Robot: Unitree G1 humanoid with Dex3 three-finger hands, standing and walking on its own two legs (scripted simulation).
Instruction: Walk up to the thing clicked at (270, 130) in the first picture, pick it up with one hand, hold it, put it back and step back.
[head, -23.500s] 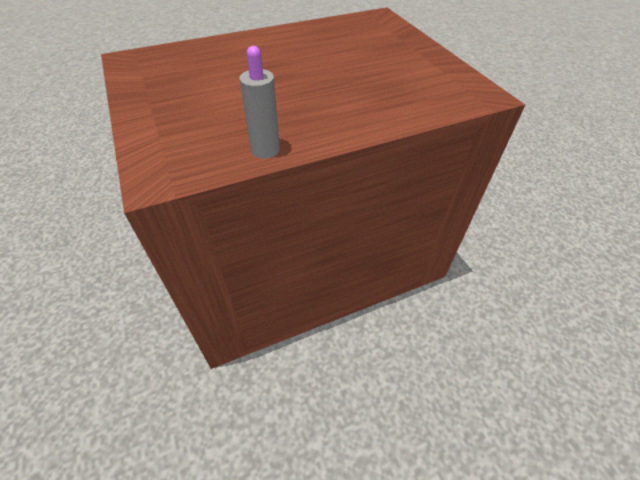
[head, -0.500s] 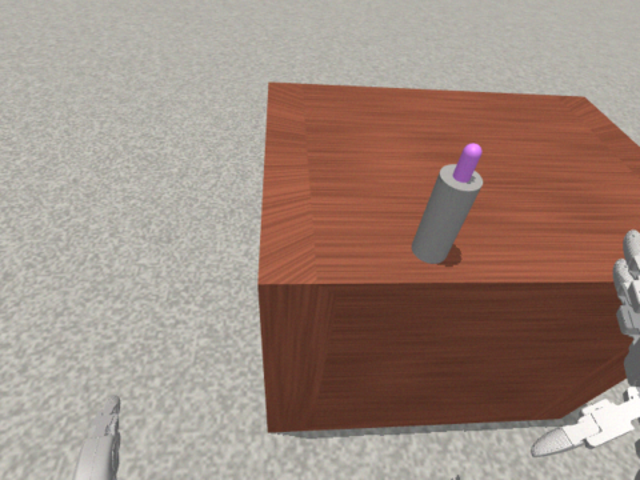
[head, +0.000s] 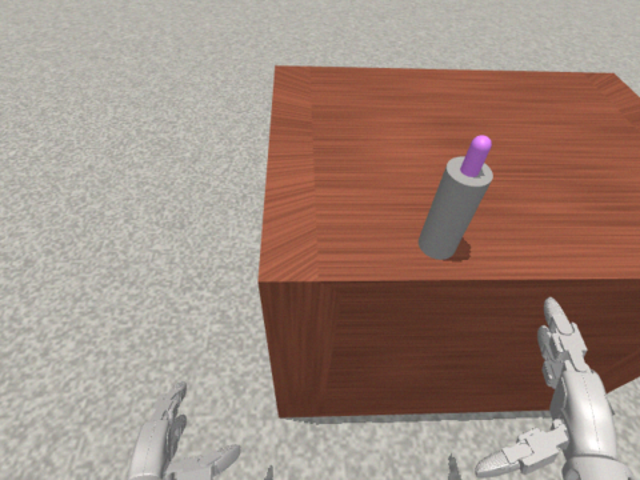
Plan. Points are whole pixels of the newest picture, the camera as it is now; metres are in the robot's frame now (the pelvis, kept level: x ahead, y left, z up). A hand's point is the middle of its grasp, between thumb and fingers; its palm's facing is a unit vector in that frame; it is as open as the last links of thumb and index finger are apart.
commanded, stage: home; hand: right
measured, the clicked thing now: (457, 199) +0.45 -0.20 +0.09
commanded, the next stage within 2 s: none
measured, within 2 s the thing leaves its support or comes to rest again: neither
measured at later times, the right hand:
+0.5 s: hand (456, 420) +0.20 -0.19 -0.09, palm faces +0.10 +0.96 -0.24, open 17.3 cm
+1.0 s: hand out of the picture +0.12 -0.25 -0.13, palm faces -0.04 +0.92 -0.39, open 17.5 cm
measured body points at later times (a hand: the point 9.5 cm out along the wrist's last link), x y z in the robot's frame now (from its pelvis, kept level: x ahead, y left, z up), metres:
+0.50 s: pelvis +0.02 -0.01 +0.00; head +0.05 +0.00 +0.45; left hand +0.17 +0.23 -0.10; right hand +0.19 -0.24 -0.07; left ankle +0.03 +0.13 -0.73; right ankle +0.00 -0.13 -0.73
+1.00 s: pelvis +0.01 +0.00 +0.00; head +0.01 +0.01 +0.45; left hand +0.11 +0.30 -0.12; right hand +0.12 -0.30 -0.10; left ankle +0.03 +0.13 -0.73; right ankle +0.00 -0.13 -0.73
